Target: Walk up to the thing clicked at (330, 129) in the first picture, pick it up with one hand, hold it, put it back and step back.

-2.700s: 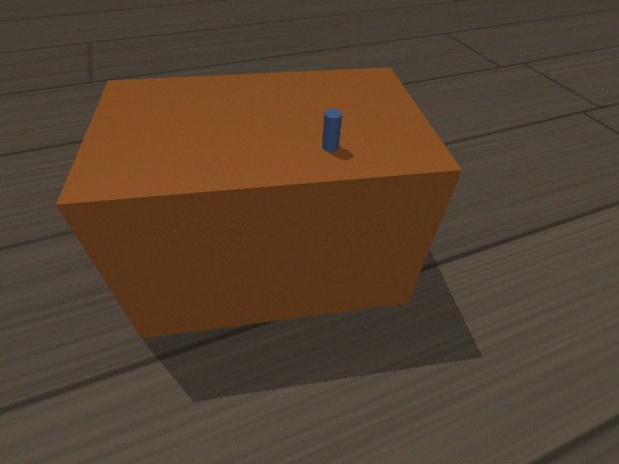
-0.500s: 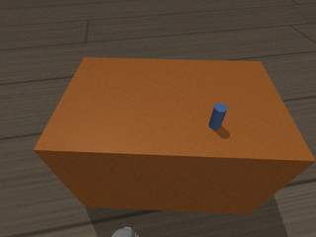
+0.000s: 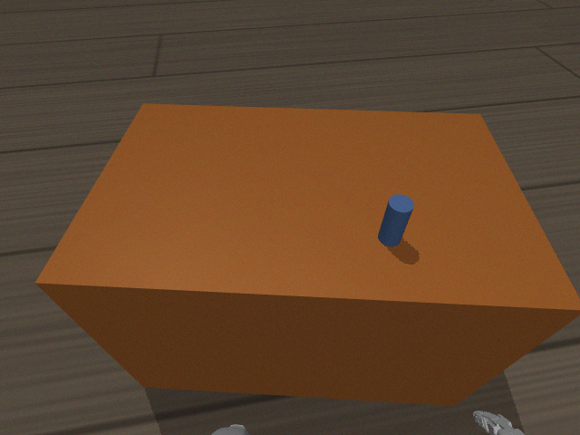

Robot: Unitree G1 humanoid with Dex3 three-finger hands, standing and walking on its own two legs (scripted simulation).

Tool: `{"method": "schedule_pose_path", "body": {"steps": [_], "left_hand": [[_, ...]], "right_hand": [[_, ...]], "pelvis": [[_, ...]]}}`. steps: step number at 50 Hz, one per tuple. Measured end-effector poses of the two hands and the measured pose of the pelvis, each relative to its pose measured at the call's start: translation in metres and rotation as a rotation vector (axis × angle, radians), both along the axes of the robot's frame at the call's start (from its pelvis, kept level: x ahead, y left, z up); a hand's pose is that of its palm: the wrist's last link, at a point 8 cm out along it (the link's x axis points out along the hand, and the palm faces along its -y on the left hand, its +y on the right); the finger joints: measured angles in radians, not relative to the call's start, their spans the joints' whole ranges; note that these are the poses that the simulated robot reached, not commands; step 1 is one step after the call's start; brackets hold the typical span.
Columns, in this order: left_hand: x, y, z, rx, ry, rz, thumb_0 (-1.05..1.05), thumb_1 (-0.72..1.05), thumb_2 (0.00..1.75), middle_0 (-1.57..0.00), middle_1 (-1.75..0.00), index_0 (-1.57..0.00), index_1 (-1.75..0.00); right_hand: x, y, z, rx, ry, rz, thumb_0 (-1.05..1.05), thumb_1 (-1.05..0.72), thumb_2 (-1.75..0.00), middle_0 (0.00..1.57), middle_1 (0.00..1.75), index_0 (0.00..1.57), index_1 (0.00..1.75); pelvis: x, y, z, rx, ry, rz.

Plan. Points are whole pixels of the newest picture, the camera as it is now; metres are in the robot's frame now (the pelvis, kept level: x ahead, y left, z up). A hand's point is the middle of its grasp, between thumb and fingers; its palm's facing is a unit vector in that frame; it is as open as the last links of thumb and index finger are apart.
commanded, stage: walk up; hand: right
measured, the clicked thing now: (394, 221) +0.52 -0.17 -0.05
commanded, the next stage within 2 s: stand in 1.70 s
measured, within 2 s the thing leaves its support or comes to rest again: neither
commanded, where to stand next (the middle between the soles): +0.07 +0.04 m, yaw +1 degrees
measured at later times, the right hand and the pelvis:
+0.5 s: hand out of the picture +0.06 -0.24 -0.13, palm faces -0.01 +0.94 -0.33, open 7.4 cm; pelvis -0.01 +0.02 +0.02, yaw +0 degrees
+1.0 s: hand out of the picture +0.10 -0.25 -0.13, palm faces +0.00 +0.95 -0.32, open 7.4 cm; pelvis +0.00 +0.01 +0.03, yaw +0 degrees
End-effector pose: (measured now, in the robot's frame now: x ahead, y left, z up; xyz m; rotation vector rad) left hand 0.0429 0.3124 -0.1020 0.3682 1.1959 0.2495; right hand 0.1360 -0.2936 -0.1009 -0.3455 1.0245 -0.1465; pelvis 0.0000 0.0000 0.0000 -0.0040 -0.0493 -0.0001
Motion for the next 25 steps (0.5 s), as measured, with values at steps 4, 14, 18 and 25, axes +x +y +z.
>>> {"method": "schedule_pose_path", "body": {"steps": [4, 14, 18, 25], "left_hand": [[-0.003, 0.012, 0.009, 0.039, 0.023, -0.002, 0.01, 0.90, 0.90, -0.21, -0.30, -0.20, -0.30], [0.016, 0.020, 0.009, 0.032, -0.029, -0.038, 0.01, 0.90, 0.90, -0.20, -0.30, -0.20, -0.30], [0.022, 0.016, 0.008, 0.000, -0.036, -0.056, 0.01, 0.90, 0.90, -0.20, -0.30, -0.20, -0.30], [0.033, 0.012, 0.009, -0.042, -0.062, -0.059, 0.01, 0.90, 0.90, -0.20, -0.30, -0.20, -0.30]], "right_hand": [[-0.011, -0.009, -0.004, 0.001, 0.029, -0.032, 0.01, -0.91, -0.89, 0.21, 0.30, 0.21, 0.30], [-0.061, -0.005, -0.007, -0.003, 0.155, -0.082, 0.01, -0.91, -0.89, 0.20, 0.30, 0.21, 0.30], [-0.072, 0.001, -0.005, 0.005, 0.158, -0.104, 0.01, -0.91, -0.89, 0.20, 0.30, 0.21, 0.30], [-0.081, 0.014, 0.004, 0.016, 0.179, -0.102, 0.01, -0.91, -0.89, 0.21, 0.30, 0.21, 0.30]], "pelvis": [[0.002, 0.004, 0.001, 0.008, 0.015, 0.011], [-0.010, 0.008, 0.006, 0.006, 0.002, 0.010], [-0.011, 0.016, 0.009, 0.010, -0.008, 0.006], [-0.013, 0.019, 0.017, -0.003, -0.006, 0.003]]}}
